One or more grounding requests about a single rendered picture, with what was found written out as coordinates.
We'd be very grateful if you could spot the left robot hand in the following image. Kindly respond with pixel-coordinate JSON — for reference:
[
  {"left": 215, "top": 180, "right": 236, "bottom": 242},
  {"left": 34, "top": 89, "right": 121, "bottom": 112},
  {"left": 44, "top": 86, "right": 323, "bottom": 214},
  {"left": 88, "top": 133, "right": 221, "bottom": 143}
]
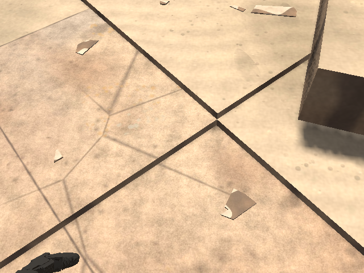
[{"left": 16, "top": 253, "right": 80, "bottom": 273}]

